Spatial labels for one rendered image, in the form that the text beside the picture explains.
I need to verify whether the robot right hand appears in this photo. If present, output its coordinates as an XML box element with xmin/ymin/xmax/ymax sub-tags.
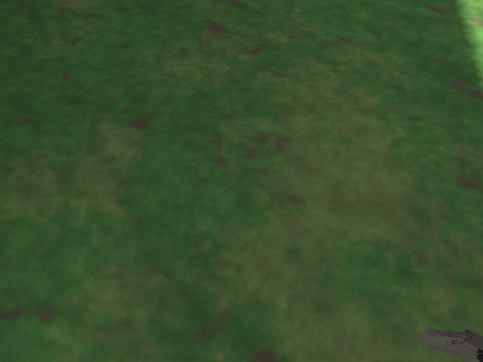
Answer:
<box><xmin>423</xmin><ymin>330</ymin><xmax>483</xmax><ymax>362</ymax></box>

